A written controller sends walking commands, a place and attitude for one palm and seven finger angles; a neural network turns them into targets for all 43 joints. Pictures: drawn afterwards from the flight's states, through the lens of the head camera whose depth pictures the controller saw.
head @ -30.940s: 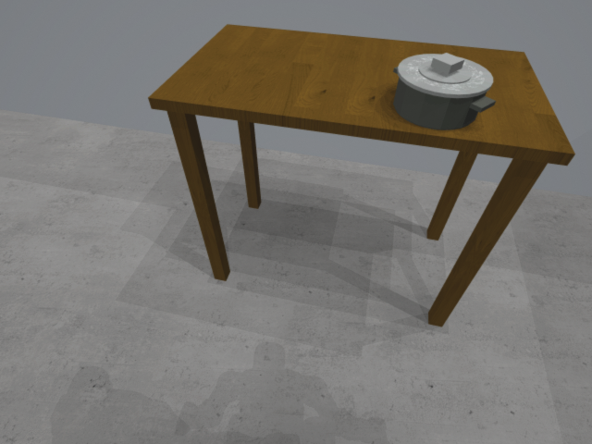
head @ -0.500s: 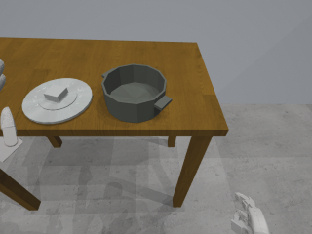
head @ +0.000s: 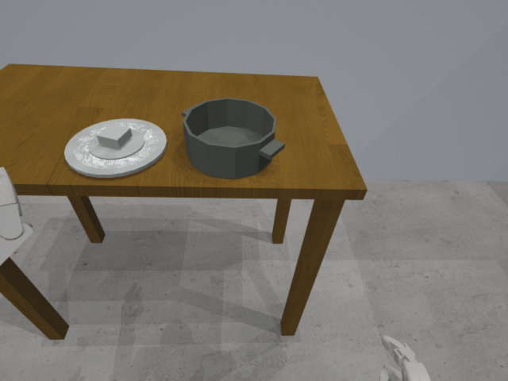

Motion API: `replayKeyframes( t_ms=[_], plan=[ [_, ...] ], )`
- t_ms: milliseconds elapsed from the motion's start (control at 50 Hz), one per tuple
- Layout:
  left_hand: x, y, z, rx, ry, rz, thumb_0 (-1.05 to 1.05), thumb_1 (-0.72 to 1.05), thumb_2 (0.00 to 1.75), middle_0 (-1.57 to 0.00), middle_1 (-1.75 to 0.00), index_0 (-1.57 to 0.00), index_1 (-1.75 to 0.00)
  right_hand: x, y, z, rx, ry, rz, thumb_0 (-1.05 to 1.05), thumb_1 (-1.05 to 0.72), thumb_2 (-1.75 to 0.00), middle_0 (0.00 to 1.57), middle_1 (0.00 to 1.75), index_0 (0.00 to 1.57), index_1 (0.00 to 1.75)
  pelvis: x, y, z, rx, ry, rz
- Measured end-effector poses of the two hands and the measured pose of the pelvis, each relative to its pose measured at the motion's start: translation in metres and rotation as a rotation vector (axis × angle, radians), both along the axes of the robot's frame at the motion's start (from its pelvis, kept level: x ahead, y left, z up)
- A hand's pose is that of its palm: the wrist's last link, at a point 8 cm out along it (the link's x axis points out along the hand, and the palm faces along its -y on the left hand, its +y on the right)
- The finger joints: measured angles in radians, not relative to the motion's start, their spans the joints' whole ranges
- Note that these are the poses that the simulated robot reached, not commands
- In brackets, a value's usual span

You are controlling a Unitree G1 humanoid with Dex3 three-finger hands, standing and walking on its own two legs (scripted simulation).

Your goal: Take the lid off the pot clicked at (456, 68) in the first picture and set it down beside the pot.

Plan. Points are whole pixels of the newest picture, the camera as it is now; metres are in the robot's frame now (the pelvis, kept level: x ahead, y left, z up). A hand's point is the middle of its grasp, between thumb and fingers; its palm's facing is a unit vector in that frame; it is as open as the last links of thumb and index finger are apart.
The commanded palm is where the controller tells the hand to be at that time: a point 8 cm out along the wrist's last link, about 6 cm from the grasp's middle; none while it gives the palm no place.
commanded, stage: step back with the hand held close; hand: left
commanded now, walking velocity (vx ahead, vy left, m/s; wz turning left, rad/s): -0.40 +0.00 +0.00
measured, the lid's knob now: (115, 135) +0.57 +0.31 +0.10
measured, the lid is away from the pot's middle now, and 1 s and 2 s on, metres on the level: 0.24 0.24 0.24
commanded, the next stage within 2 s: stop stepping back and stand still in 0.46 s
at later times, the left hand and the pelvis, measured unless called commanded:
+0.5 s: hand out of the picture +0.09 +0.27 +0.30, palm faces +0.41 -0.88 -0.24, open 7.4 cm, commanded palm +0.06 +0.33 +0.28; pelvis -0.09 +0.06 -0.01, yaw -4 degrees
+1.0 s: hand out of the picture -0.04 +0.41 +0.31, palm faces +0.55 -0.83 -0.08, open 7.4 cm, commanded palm -0.10 +0.41 +0.28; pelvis -0.25 +0.15 -0.01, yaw -5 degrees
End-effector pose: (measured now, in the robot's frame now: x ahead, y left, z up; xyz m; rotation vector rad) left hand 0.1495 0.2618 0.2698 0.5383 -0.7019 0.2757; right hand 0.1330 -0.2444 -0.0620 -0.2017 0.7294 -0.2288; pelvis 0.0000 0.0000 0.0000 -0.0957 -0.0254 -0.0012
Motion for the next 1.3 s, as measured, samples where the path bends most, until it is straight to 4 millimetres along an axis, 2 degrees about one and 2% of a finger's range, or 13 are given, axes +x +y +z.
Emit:
replayKeyframes(
  t_ms=[220, 440, 540, 620, 680, 760, 860, 920, 1020, 1100, 1160, 1240, 1300],
  plan=[
    [-0.035, 0.038, 0.028, 0.049, -0.088, 0.059, 0.01, 0.88, 0.89, -0.21, -0.3, -0.22, -0.3, -0.031, 0.029, 0.017, -0.027, 0.01, 0.044, 0.01, -0.9, -0.9, 0.2, 0.3, 0.2, 0.3, -0.048, 0.021, 0.015, -0.03, 0.062, -0.002],
    [-0.093, 0.038, 0.021, 0.058, -0.206, -0.104, 0.01, 0.88, 0.89, -0.22, -0.3, -0.22, -0.3, -0.073, 0.061, 0.007, -0.006, -0.018, 0.017, 0.01, -0.9, -0.9, 0.21, 0.3, 0.21, 0.3, -0.08, 0.048, -0.001, 0.012, 0.014, -0.083],
    [-0.079, 0.075, 0.02, -0.072, -0.317, -0.115, 0.0, 0.88, 0.89, -0.22, -0.3, -0.22, -0.3, -0.104, 0.072, 0.01, -0.061, -0.025, -0.006, 0.01, -0.9, -0.9, 0.21, 0.3, 0.21, 0.3, -0.117, 0.072, -0.008, 0.022, -0.003, -0.079],
    [-0.057, 0.086, -0.01, -0.162, -0.031, -0.143, 0.0, 0.89, 0.9, -0.21, -0.3, -0.21, -0.3, -0.152, 0.088, 0.014, -0.002, -0.009, -0.023, 0.01, -0.9, -0.9, 0.21, 0.3, 0.2, 0.3, -0.155, 0.089, 0.005, -0.003, 0.008, -0.08],
    [-0.088, 0.08, -0.019, -0.082, 0.125, -0.19, 0.01, 0.89, 0.89, -0.2, -0.3, -0.2, -0.3, -0.193, 0.098, 0.024, 0.025, 0.015, -0.088, 0.01, -0.9, -0.9, 0.21, 0.3, 0.21, 0.3, -0.174, 0.095, 0.014, 0.008, 0.026, -0.125],
    [-0.157, 0.07, 0.01, 0.071, 0.158, -0.247, 0.02, 0.88, 0.89, -0.21, -0.3, -0.21, -0.3, -0.238, 0.108, 0.032, 0.011, 0.1, -0.11, 0.01, -0.9, -0.9, 0.21, 0.3, 0.21, 0.3, -0.192, 0.101, 0.028, 0.002, 0.074, -0.131],
    [-0.225, 0.106, 0.037, 0.359, -0.058, -0.056, 0.01, 0.88, 0.89, -0.22, -0.3, -0.22, -0.3, -0.256, 0.115, -0.004, 0.007, 0.125, -0.024, 0.01, -0.9, -0.9, 0.21, 0.3, 0.2, 0.3, -0.225, 0.116, 0.002, 0.075, 0.075, -0.104],
    [-0.239, 0.146, 0.039, 0.19, -0.192, 0.038, 0.01, 0.87, 0.89, -0.22, -0.3, -0.22, -0.3, -0.263, 0.123, -0.02, 0.009, 0.119, -0.032, 0.01, -0.9, -0.9, 0.21, 0.3, 0.2, 0.3, -0.24, 0.13, -0.009, 0.032, 0.039, -0.12],
    [-0.227, 0.195, 0.019, -0.222, -0.304, 0.056, 0.0, 0.88, 0.89, -0.21, -0.3, -0.21, -0.3, -0.264, 0.149, -0.003, -0.029, -0.029, -0.023, 0.01, -0.9, -0.9, 0.21, 0.3, 0.2, 0.3, -0.258, 0.155, -0.016, 0.041, 0.01, -0.076],
    [-0.212, 0.168, -0.01, -0.22, -0.121, -0.071, 0.01, 0.89, 0.9, -0.19, -0.3, -0.19, -0.3, -0.269, 0.176, 0.004, 0.046, -0.123, -0.022, 0.01, -0.9, -0.9, 0.2, 0.3, 0.2, 0.3, -0.288, 0.167, -0.014, 0.075, -0.012, -0.097],
    [-0.228, 0.138, -0.015, -0.078, 0.022, -0.166, 0.01, 0.89, 0.9, -0.2, -0.3, -0.2, -0.3, -0.284, 0.191, 0.008, 0.11, -0.103, -0.016, 0.01, -0.9, -0.9, 0.21, 0.3, 0.2, 0.3, -0.294, 0.16, -0.003, 0.079, 0.006, -0.104],
    [-0.27, 0.111, 0.006, 0.198, 0.037, -0.187, 0.02, 0.88, 0.89, -0.21, -0.3, -0.21, -0.3, -0.297, 0.19, -0.01, 0.13, -0.008, 0.008, 0.01, -0.9, -0.9, 0.21, 0.3, 0.21, 0.3, -0.291, 0.151, -0.007, 0.077, 0.031, -0.098],
    [-0.292, 0.114, 0.034, 0.296, -0.082, -0.126, 0.01, 0.88, 0.89, -0.22, -0.3, -0.22, -0.3, -0.301, 0.18, -0.028, 0.105, 0.116, 0.018, 0.01, -0.9, -0.9, 0.21, 0.3, 0.21, 0.3, -0.286, 0.153, -0.004, 0.07, 0.012, -0.058]
  ],
)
